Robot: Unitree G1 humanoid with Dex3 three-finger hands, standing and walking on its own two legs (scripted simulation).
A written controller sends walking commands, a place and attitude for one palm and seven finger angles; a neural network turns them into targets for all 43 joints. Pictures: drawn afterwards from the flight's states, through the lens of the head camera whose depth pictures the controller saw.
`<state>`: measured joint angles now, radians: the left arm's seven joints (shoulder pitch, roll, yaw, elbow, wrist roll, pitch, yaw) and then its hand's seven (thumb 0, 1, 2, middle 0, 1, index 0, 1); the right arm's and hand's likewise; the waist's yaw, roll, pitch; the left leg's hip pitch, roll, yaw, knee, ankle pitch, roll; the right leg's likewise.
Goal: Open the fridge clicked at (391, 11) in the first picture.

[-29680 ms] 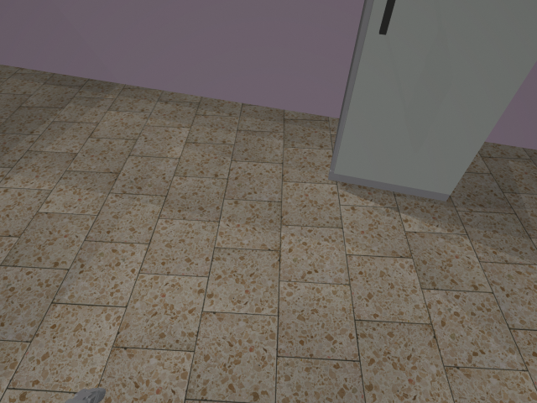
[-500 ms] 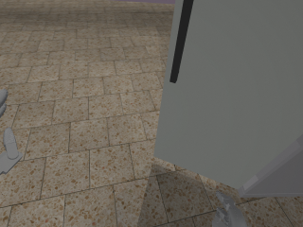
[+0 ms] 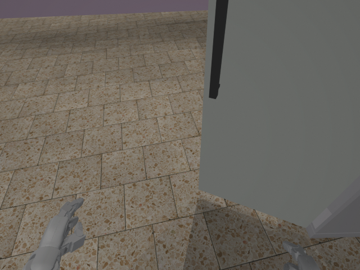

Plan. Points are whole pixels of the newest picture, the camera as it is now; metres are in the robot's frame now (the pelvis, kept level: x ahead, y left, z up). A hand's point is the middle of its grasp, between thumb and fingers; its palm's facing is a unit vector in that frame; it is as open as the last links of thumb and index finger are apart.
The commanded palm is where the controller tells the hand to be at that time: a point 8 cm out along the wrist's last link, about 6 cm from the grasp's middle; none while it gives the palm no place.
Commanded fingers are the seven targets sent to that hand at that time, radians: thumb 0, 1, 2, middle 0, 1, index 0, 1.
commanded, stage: let the arm hang, fingers relaxed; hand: left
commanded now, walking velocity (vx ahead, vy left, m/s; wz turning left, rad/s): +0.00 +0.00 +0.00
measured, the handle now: (220, 37) +0.64 -0.08 +0.23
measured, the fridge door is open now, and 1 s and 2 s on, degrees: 66 66 66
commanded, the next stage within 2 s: look to check the result in 0.94 s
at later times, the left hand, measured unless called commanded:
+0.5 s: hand out of the picture -0.05 +0.19 -0.16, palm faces +0.00 -0.97 -0.23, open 7.3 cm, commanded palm none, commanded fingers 0.00 0.90 0.90 -0.20 -0.30 -0.20 -0.30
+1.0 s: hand out of the picture +0.07 +0.20 -0.16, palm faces -0.03 -0.97 -0.23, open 7.4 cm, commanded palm none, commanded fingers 0.00 0.90 0.90 -0.20 -0.30 -0.20 -0.30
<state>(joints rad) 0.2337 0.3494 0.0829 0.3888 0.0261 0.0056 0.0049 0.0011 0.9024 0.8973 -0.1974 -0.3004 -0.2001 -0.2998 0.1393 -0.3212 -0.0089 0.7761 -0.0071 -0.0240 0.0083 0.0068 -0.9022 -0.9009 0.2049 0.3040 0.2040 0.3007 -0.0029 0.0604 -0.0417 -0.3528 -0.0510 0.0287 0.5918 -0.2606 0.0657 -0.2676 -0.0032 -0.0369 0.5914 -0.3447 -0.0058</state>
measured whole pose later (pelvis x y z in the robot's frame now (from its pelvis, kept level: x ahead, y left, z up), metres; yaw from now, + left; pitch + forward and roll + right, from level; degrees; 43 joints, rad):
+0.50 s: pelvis +0.00 +0.00 +0.01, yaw -1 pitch +0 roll -1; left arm 0.32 0.20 0.01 1.19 0.01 0.01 0.02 0.00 0.92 0.90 -0.20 -0.30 -0.20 -0.30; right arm 0.28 -0.16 0.00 1.13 -0.01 0.02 -0.03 0.00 -0.91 -0.90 0.20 0.30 0.20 0.30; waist 0.00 0.02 0.06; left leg -0.24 -0.04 0.03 0.42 -0.17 0.06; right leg -0.15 0.01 -0.03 0.39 -0.23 -0.01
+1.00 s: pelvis +0.01 +0.00 +0.02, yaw -1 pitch -1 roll +0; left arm 0.16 0.22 0.01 1.13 0.02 -0.01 0.01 0.00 0.91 0.90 -0.20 -0.30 -0.20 -0.30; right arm 0.19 -0.22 -0.01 1.13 -0.01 0.00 -0.02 0.00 -0.91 -0.90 0.20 0.30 0.20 0.30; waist -0.01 0.00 0.03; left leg -0.18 -0.05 0.04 0.36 -0.16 0.07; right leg -0.10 0.00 -0.02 0.35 -0.23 0.00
